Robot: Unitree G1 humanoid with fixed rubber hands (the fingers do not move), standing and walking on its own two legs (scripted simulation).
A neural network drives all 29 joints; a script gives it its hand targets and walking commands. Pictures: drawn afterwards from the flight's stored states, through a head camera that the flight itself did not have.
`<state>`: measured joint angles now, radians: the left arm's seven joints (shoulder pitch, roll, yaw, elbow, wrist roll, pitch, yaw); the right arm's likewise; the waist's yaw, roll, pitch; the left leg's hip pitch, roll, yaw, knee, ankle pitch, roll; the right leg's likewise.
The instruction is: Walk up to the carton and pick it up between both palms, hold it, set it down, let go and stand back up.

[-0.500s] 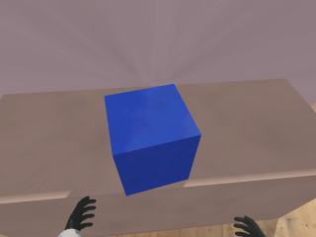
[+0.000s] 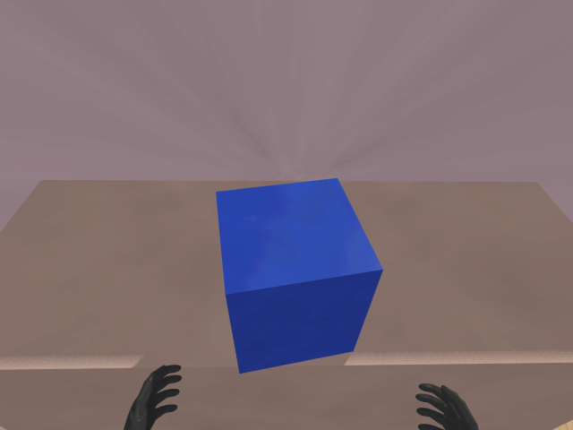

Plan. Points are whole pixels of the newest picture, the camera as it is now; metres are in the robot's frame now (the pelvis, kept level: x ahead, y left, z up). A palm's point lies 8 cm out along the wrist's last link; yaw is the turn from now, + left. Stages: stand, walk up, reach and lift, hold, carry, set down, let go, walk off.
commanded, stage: reach and lift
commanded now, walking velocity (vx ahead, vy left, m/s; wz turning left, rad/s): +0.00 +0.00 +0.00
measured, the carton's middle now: (288, 276) +0.39 +0.04 -0.02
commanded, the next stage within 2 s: none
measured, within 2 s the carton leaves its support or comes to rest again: neither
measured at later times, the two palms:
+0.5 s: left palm out of the picture +0.14 +0.22 -0.04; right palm (460, 426) +0.17 -0.20 -0.04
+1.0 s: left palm (139, 363) +0.21 +0.23 +0.01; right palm (446, 353) +0.25 -0.19 +0.01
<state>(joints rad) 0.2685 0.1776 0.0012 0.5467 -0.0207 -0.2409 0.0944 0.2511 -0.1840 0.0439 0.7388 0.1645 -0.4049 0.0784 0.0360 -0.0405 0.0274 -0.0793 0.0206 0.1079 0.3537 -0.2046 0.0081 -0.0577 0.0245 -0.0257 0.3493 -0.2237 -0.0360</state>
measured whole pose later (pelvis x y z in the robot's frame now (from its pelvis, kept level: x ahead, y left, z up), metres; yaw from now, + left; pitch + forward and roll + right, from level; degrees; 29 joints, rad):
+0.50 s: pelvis -0.01 -0.01 +0.00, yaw +1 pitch -3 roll +1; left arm 0.26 0.17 -0.04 0.52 -0.12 -0.42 0.13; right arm 0.23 -0.18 0.09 0.66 0.25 -0.50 0.10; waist 0.06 -0.04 0.01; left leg -0.16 0.02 0.09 0.42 -0.22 0.00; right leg -0.14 0.02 -0.05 0.44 -0.26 -0.05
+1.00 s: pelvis +0.00 -0.01 +0.00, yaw +1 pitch -1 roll +0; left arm 0.15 0.17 0.05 0.27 -0.12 -0.09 0.09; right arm 0.09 -0.22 0.10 0.43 0.29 -0.23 0.03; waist 0.06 -0.04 -0.01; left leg -0.12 0.02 0.09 0.33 -0.19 0.00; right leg -0.10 0.03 -0.04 0.33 -0.21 -0.04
